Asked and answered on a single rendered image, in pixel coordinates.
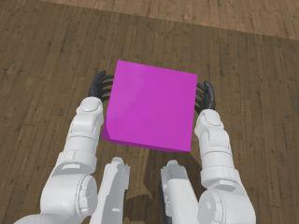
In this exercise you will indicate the right robot shin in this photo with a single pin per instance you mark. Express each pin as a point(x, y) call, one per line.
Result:
point(166, 195)

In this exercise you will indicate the robot left thigh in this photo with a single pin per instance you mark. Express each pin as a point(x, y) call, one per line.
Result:
point(115, 181)

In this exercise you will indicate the carton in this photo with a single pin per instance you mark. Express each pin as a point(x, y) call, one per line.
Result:
point(151, 107)

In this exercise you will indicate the robot right upper arm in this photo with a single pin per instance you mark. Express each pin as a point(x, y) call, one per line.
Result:
point(218, 206)

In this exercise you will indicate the robot left upper arm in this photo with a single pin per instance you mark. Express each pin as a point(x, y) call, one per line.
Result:
point(66, 199)

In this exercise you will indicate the robot right forearm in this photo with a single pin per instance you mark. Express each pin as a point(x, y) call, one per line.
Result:
point(218, 170)

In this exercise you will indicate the robot left forearm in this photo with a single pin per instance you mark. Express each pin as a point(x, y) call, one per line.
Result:
point(81, 142)

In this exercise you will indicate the robot left hand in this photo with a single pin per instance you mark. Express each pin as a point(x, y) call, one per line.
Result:
point(98, 84)

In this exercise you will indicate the robot right hand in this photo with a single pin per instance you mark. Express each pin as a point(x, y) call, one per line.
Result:
point(208, 97)

